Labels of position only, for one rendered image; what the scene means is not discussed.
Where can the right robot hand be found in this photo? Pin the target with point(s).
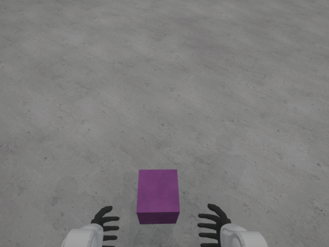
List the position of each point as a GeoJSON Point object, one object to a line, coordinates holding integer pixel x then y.
{"type": "Point", "coordinates": [220, 221]}

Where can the carton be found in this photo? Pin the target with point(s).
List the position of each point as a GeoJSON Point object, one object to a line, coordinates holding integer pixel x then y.
{"type": "Point", "coordinates": [158, 196]}

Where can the right robot forearm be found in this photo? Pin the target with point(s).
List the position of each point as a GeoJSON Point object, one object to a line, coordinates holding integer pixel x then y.
{"type": "Point", "coordinates": [232, 235]}

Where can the left robot hand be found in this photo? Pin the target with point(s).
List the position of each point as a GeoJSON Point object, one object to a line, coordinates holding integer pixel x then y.
{"type": "Point", "coordinates": [99, 219]}

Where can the left robot forearm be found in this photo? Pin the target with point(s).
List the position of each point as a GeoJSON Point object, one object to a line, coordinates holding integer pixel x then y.
{"type": "Point", "coordinates": [90, 235]}

